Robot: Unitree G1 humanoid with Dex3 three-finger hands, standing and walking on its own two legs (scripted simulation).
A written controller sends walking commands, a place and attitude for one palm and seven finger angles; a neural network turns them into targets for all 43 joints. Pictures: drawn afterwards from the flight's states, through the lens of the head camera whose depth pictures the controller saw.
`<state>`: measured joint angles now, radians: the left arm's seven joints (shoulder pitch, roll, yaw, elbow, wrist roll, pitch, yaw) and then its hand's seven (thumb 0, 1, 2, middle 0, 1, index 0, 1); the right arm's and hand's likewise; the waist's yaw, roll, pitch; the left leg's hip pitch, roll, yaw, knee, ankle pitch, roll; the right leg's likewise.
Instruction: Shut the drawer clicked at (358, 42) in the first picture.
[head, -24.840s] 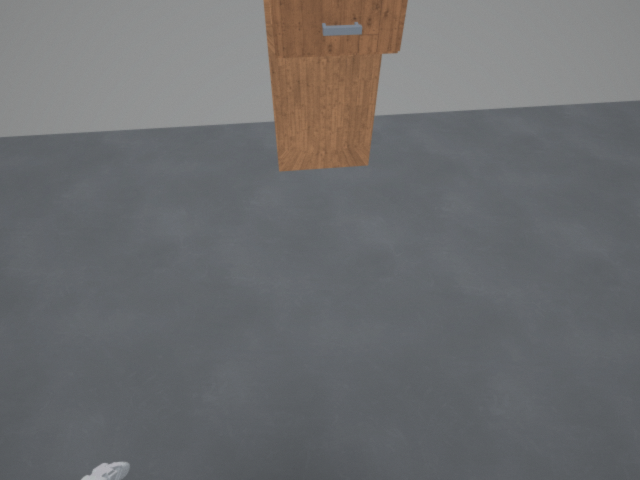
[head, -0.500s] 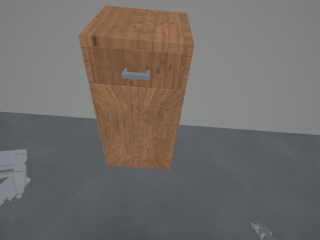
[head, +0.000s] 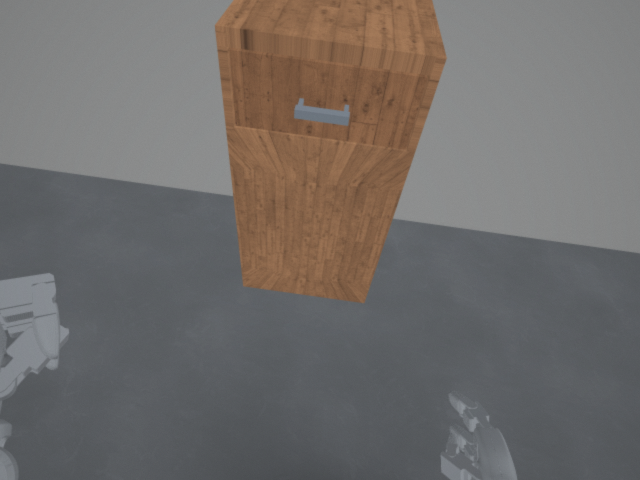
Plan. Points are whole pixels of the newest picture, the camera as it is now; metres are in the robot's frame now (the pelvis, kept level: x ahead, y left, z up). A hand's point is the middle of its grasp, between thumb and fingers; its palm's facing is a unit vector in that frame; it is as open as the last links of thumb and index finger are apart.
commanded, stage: stop stepping back and stand still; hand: left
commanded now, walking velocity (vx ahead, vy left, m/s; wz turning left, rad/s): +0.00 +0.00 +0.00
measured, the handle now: (322, 110) +0.82 +0.05 +0.02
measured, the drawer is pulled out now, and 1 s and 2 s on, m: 0.00 0.00 0.00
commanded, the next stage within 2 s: let the arm hang, fingers relaxed in 0.26 s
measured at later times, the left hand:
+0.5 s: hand (115, 414) +0.19 +0.26 -0.04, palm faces +0.14 -0.90 -0.41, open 3.1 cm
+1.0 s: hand out of the picture -0.09 +0.16 -0.17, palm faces +0.10 -0.97 -0.21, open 5.9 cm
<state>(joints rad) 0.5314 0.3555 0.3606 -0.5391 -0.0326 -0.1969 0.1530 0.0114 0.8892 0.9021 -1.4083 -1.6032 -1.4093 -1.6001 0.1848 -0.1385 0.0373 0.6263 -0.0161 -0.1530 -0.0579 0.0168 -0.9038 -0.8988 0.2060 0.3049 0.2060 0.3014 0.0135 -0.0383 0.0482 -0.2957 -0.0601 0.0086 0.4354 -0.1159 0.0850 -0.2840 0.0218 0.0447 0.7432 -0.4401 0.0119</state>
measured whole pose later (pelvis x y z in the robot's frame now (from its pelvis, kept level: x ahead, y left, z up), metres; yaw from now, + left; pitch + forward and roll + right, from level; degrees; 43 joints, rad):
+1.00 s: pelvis -0.02 -0.02 +0.00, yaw +4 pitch -1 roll -1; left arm 0.35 0.19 0.00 1.16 0.01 0.02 0.02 0.00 0.91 0.90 -0.45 -0.58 -0.45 -0.59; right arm 0.30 -0.14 -0.01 1.11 -0.01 0.01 -0.04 0.01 -0.91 -0.90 0.20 0.30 0.20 0.30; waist 0.01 0.01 0.04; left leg -0.26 -0.07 -0.05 0.42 -0.15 0.05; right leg -0.15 0.01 0.02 0.42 -0.26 0.00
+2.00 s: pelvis +0.01 -0.06 +0.00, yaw +4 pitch -1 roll +0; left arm 0.32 0.10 0.01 1.14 0.00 -0.02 0.04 0.00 0.91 0.90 -0.20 -0.30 -0.20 -0.30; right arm 0.29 -0.11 -0.02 1.14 -0.01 0.00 -0.06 0.01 -0.91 -0.90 0.20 0.30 0.20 0.30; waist -0.01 0.01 0.03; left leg -0.22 -0.02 -0.06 0.45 -0.21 -0.01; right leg -0.11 0.07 0.02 0.42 -0.29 -0.05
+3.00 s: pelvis +0.01 -0.06 +0.00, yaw +3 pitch -2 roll +0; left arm 0.30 0.13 0.01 1.14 0.00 -0.02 0.04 0.00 0.91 0.90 -0.20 -0.30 -0.20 -0.30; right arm 0.28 -0.14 -0.01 1.15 -0.02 0.00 -0.05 0.01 -0.91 -0.90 0.20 0.30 0.20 0.30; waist -0.01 0.01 0.04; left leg -0.19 -0.02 -0.05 0.43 -0.21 -0.01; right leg -0.08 0.06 0.03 0.40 -0.29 -0.05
